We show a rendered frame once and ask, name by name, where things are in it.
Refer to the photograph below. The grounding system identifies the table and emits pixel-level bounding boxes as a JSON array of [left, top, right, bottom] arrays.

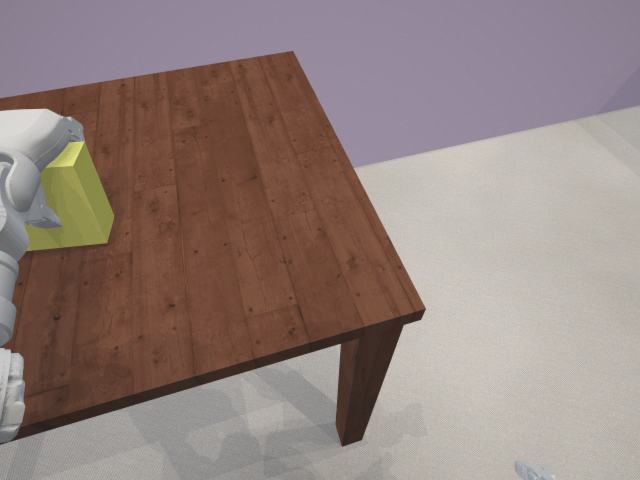
[[0, 51, 426, 447]]

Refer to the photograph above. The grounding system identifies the right robot hand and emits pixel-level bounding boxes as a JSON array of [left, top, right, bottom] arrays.
[[515, 460, 555, 480]]

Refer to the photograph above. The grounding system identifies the left robot hand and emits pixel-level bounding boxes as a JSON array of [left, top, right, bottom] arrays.
[[0, 109, 86, 229]]

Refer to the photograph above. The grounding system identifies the robot left forearm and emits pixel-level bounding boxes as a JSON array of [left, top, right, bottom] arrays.
[[0, 146, 41, 347]]

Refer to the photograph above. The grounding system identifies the robot left upper arm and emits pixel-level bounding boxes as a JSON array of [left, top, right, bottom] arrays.
[[0, 348, 25, 443]]

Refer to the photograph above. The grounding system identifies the sponge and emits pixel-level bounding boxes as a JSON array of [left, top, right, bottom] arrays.
[[24, 141, 114, 251]]

